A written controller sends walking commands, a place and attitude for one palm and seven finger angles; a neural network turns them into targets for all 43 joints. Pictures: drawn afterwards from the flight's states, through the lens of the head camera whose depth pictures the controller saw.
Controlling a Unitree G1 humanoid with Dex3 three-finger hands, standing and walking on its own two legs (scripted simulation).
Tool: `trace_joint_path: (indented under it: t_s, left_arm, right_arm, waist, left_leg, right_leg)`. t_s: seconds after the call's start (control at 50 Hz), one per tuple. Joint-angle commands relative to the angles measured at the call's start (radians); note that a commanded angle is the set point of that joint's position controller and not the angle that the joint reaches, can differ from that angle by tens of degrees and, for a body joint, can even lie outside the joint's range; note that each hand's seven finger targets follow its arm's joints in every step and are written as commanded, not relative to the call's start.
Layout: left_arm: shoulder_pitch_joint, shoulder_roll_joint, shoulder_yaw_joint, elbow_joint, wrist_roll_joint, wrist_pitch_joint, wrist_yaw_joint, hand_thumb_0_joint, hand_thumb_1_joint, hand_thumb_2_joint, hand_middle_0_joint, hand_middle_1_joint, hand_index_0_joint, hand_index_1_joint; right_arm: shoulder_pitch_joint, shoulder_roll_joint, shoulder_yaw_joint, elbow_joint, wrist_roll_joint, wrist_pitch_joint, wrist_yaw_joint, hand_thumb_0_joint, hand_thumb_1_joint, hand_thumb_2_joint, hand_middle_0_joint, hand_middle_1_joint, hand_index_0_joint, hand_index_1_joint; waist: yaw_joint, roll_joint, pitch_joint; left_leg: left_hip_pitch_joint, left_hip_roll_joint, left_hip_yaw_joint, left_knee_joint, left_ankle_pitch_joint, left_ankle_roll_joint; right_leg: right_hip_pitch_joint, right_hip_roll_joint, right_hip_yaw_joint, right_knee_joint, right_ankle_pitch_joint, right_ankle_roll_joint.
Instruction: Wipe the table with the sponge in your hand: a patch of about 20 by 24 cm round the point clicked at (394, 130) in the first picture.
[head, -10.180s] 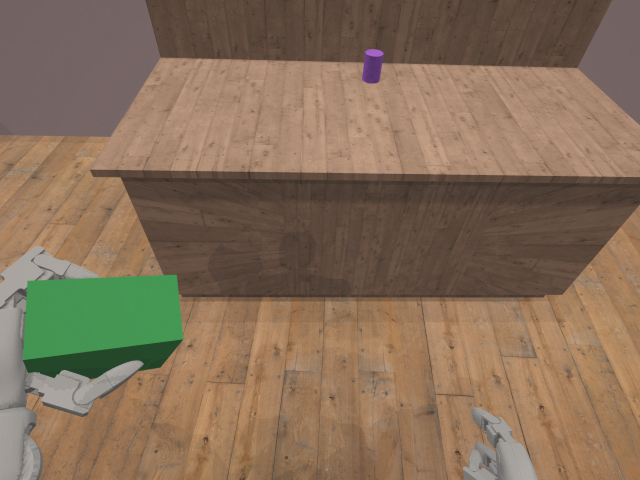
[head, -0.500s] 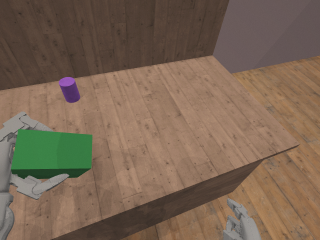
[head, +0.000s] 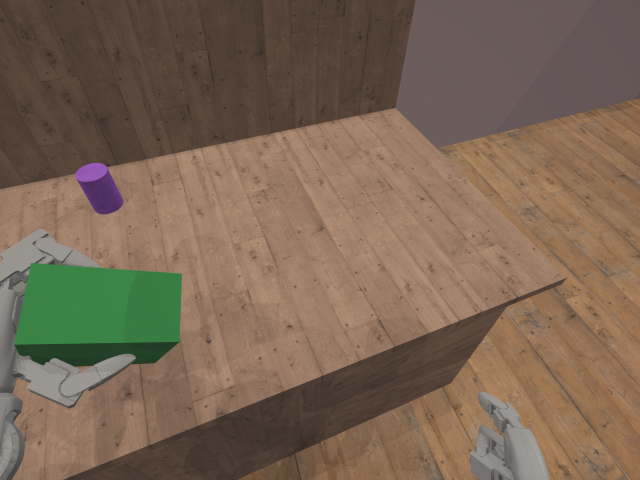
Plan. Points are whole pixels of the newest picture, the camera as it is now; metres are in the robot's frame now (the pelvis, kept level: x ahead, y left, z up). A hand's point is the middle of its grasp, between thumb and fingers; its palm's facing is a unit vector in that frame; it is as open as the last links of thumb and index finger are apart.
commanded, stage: come to a stop and stand still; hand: left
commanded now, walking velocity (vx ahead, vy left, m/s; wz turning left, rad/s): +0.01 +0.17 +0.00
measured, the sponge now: (124, 321) +0.23 +0.21 +0.14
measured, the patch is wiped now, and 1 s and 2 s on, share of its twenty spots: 0.00 0.00 0.00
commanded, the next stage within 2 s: look again from close up in 1.44 s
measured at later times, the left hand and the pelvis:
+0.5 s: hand (18, 321) +0.21 +0.28 +0.17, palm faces +0.43 -0.77 -0.47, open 10.3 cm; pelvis -0.04 +0.00 +0.00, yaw -1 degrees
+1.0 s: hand out of the picture +0.19 +0.32 +0.16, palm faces +0.33 -0.87 -0.36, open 10.3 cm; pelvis -0.04 +0.08 +0.01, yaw -1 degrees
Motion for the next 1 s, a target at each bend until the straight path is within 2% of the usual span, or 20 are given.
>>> trace_joint_path:
  t_s: [0.0, 0.08, 0.14, 0.3, 0.32, 0.34, 0.36, 0.38, 0.4, 0.42, 0.44, 0.48, 0.54, 0.56, 0.6, 0.68, 0.74, 0.78, 0.84, 0.98]
  left_arm:
    - [-0.030, 0.183, 0.143, -0.213, -0.015, -0.059, 0.039, 0.000, 0.100, 1.300, -1.200, -1.600, -1.200, -1.600]
    - [-0.021, 0.175, 0.131, -0.215, -0.002, -0.068, 0.052, 0.000, 0.100, 1.300, -1.200, -1.600, -1.200, -1.600]
    - [-0.053, 0.163, 0.104, -0.210, 0.008, -0.068, 0.060, 0.000, 0.100, 1.300, -1.200, -1.600, -1.200, -1.600]
    - [-0.047, 0.171, 0.108, -0.142, 0.011, -0.042, 0.058, 0.000, 0.100, 1.300, -1.200, -1.600, -1.200, -1.600]
    - [-0.984, 0.870, 0.601, -0.336, 0.112, -0.140, 0.061, 0.000, 0.100, 1.300, -1.200, -1.600, -1.200, -1.600]
    - [-0.479, 0.342, 0.227, 0.127, 0.052, -0.130, 0.013, 0.000, 0.100, 1.300, -1.200, -1.600, -1.200, -1.600]
    - [-0.198, 0.311, 0.263, 0.144, 0.020, -0.142, 0.033, 0.000, 0.100, 1.300, -1.200, -1.600, -1.200, -1.600]
    - [-0.115, 0.169, 0.125, 0.155, 0.009, -0.120, 0.023, 0.000, 0.100, 1.300, -1.200, -1.600, -1.200, -1.600]
    - [-0.061, 0.109, 0.074, 0.056, -0.001, -0.126, 0.018, 0.000, 0.100, 1.300, -1.200, -1.600, -1.200, -1.600]
    - [-0.079, 0.143, 0.082, -0.072, 0.008, -0.131, 0.025, 0.000, 0.100, 1.300, -1.200, -1.600, -1.200, -1.600]
    - [-0.069, 0.124, 0.057, -0.139, 0.013, -0.141, 0.025, 0.000, 0.100, 1.300, -1.200, -1.600, -1.200, -1.600]
    - [-0.064, 0.135, 0.035, -0.201, 0.026, -0.150, 0.026, 0.000, 0.100, 1.300, -1.200, -1.600, -1.200, -1.600]
    - [-0.045, 0.216, 0.112, -0.250, 0.022, -0.148, 0.044, 0.000, 0.100, 1.300, -1.200, -1.600, -1.200, -1.600]
    - [-0.063, 0.232, 0.147, -0.243, 0.016, -0.147, 0.051, 0.000, 0.100, 1.300, -1.200, -1.600, -1.200, -1.600]
    - [-0.098, 0.300, 0.237, -0.248, 0.019, -0.153, 0.080, 0.000, 0.100, 1.300, -1.200, -1.600, -1.200, -1.600]
    - [-0.163, 0.204, 0.152, -0.203, 0.017, -0.166, 0.099, 0.000, 0.100, 1.300, -1.200, -1.600, -1.200, -1.600]
    - [-0.207, 0.156, 0.092, -0.184, 0.028, -0.174, 0.093, 0.000, 0.100, 1.300, -1.200, -1.600, -1.200, -1.600]
    - [-0.188, 0.139, 0.068, -0.163, 0.033, -0.171, 0.085, 0.000, 0.100, 1.300, -1.200, -1.600, -1.200, -1.600]
    - [-0.127, 0.110, 0.032, -0.177, 0.038, -0.156, 0.075, 0.000, 0.100, 1.300, -1.200, -1.600, -1.200, -1.600]
    - [-0.080, 0.168, 0.114, -0.211, 0.032, -0.162, 0.061, 0.000, 0.100, 1.300, -1.200, -1.600, -1.200, -1.600]
  right_arm:
    - [-0.088, -0.100, -0.026, -0.148, 0.018, -0.040, -0.005, 0.000, -0.900, -0.900, 0.200, 0.300, 0.200, 0.300]
    - [-0.099, -0.104, -0.014, -0.133, 0.014, -0.042, -0.009, 0.000, -0.900, -0.900, 0.200, 0.300, 0.200, 0.300]
    - [-0.114, -0.109, -0.012, -0.127, 0.011, -0.043, -0.019, 0.000, -0.900, -0.900, 0.200, 0.300, 0.200, 0.300]
    - [-0.106, -0.116, -0.015, -0.126, 0.019, -0.028, -0.023, 0.000, -0.900, -0.900, 0.200, 0.300, 0.200, 0.300]
    - [0.046, -0.100, -0.054, -0.081, -0.005, -0.095, -0.033, 0.000, -0.900, -0.900, 0.200, 0.300, 0.200, 0.300]
    - [-0.008, -0.044, -0.018, -0.080, -0.001, -0.097, -0.023, 0.000, -0.900, -0.900, 0.200, 0.300, 0.200, 0.300]
    - [-0.027, -0.105, -0.060, -0.122, 0.007, -0.108, -0.015, 0.000, -0.900, -0.900, 0.200, 0.300, 0.200, 0.300]
    - [-0.034, -0.121, -0.069, -0.111, 0.010, -0.102, -0.009, 0.000, -0.900, -0.900, 0.200, 0.300, 0.200, 0.300]
    - [-0.080, -0.130, -0.066, -0.119, 0.015, -0.098, 0.004, 0.000, -0.900, -0.900, 0.200, 0.300, 0.200, 0.300]
    - [-0.110, -0.128, -0.051, -0.152, -0.002, -0.100, 0.012, 0.000, -0.900, -0.900, 0.200, 0.300, 0.200, 0.300]
    - [-0.119, -0.104, -0.038, -0.156, -0.005, -0.105, 0.024, 0.000, -0.900, -0.900, 0.200, 0.300, 0.200, 0.300]
    - [-0.104, -0.094, -0.027, -0.172, 0.005, -0.117, 0.030, 0.000, -0.900, -0.900, 0.200, 0.300, 0.200, 0.300]
    - [-0.063, -0.083, -0.016, -0.173, 0.000, -0.128, 0.017, 0.000, -0.900, -0.900, 0.200, 0.300, 0.200, 0.300]
    - [-0.051, -0.084, -0.018, -0.165, -0.005, -0.131, 0.009, 0.000, -0.900, -0.900, 0.200, 0.300, 0.200, 0.300]
    - [-0.076, -0.088, -0.010, -0.130, -0.006, -0.134, -0.007, 0.000, -0.900, -0.900, 0.200, 0.300, 0.200, 0.300]
    - [-0.050, -0.070, 0.001, -0.100, -0.023, -0.145, -0.024, 0.000, -0.900, -0.900, 0.200, 0.300, 0.200, 0.300]
    - [-0.048, -0.099, -0.008, -0.086, -0.023, -0.166, -0.022, 0.000, -0.900, -0.900, 0.200, 0.300, 0.200, 0.300]
    - [-0.041, -0.120, -0.025, -0.091, -0.015, -0.167, -0.012, 0.000, -0.900, -0.900, 0.200, 0.300, 0.200, 0.300]
    - [-0.070, -0.107, -0.010, -0.105, -0.014, -0.154, -0.003, 0.000, -0.900, -0.900, 0.200, 0.300, 0.200, 0.300]
    - [-0.070, -0.110, -0.015, -0.123, -0.017, -0.140, -0.002, 0.000, -0.900, -0.900, 0.200, 0.300, 0.200, 0.300]
  waist:
    - [0.004, 0.025, -0.133]
    - [0.021, 0.022, -0.149]
    - [0.025, 0.065, -0.162]
    - [0.028, -0.046, -0.107]
    - [-0.005, -0.255, 0.172]
    - [-0.002, -0.194, -0.100]
    - [0.063, -0.190, -0.051]
    - [0.044, -0.076, -0.098]
    - [0.047, 0.165, -0.176]
    - [0.064, 0.295, -0.214]
    - [0.077, 0.312, -0.207]
    - [0.067, 0.137, -0.114]
    - [0.056, -0.263, -0.070]
    - [0.052, -0.297, -0.060]
    - [0.044, -0.171, -0.068]
    - [0.039, 0.068, -0.085]
    - [0.043, 0.075, -0.096]
    - [0.050, -0.001, -0.132]
    - [0.035, 0.094, -0.087]
    - [0.031, 0.038, -0.091]
  left_leg:
    - [0.098, -0.025, -0.004, 0.070, -0.008, 0.056]
    - [0.084, -0.032, -0.006, -0.015, 0.064, 0.067]
    - [0.127, -0.025, -0.021, -0.050, 0.152, 0.080]
    - [0.114, -0.028, -0.059, 0.009, 0.034, 0.069]
    - [0.124, -0.132, 0.192, 0.014, 0.020, 0.002]
    - [0.146, -0.136, 0.149, -0.100, 0.101, 0.042]
    - [0.172, -0.116, 0.138, -0.085, 0.146, 0.032]
    - [0.220, -0.085, 0.115, -0.150, 0.168, 0.051]
    - [0.269, -0.013, 0.066, -0.187, 0.238, 0.091]
    - [0.138, 0.070, -0.029, -0.177, 0.274, 0.121]
    - [0.032, 0.081, -0.038, -0.187, 0.173, 0.114]
    - [-0.113, 0.012, 0.008, -0.168, -0.149, 0.094]
    - [-0.047, -0.107, 0.014, 0.110, -0.116, 0.049]
    - [-0.038, -0.102, -0.007, 0.186, -0.082, 0.040]
    - [-0.020, -0.083, -0.036, 0.207, -0.044, 0.035]
    - [0.092, -0.099, -0.023, -0.058, -0.040, 0.048]
    - [0.125, -0.040, -0.076, -0.173, 0.023, 0.075]
    - [0.112, -0.028, -0.075, -0.157, 0.129, 0.069]
    - [0.011, -0.006, -0.126, -0.244, 0.071, 0.060]
    - [-0.012, 0.011, -0.146, -0.257, 0.162, 0.034]
  right_leg:
    - [-0.047, -0.288, 0.268, -0.200, 0.225, 0.169]
    - [0.062, -0.264, 0.238, -0.183, 0.398, 0.261]
    - [0.085, -0.247, 0.200, -0.125, 0.517, 0.271]
    - [-0.016, -0.291, 0.266, -0.234, 0.195, 0.220]
    - [-0.246, -0.172, 0.146, -0.411, 0.525, 0.503]
    - [0.025, -0.157, 0.051, -0.176, 0.603, 0.464]
    - [0.045, -0.177, 0.154, -0.197, 0.691, 0.475]
    - [0.113, -0.184, 0.128, -0.087, 0.701, 0.412]
    - [0.094, -0.183, 0.120, 0.094, 0.517, 0.323]
    - [0.137, -0.199, 0.126, 0.203, 0.264, 0.235]
    - [0.169, -0.202, 0.130, 0.172, 0.053, 0.201]
    - [0.177, -0.210, 0.192, 0.021, -0.092, 0.207]
    - [-0.008, -0.344, 0.399, -0.279, -0.323, 0.162]
    - [-0.050, -0.386, 0.432, -0.318, -0.354, 0.140]
    - [-0.071, -0.406, 0.462, -0.308, -0.280, 0.104]
    - [-0.023, -0.337, 0.330, -0.256, -0.208, 0.107]
    - [0.047, -0.256, 0.242, -0.188, -0.114, 0.158]
    - [0.137, -0.242, 0.223, -0.148, 0.021, 0.188]
    - [0.167, -0.205, 0.151, -0.086, 0.028, 0.138]
    - [0.206, -0.195, 0.117, -0.048, 0.170, 0.125]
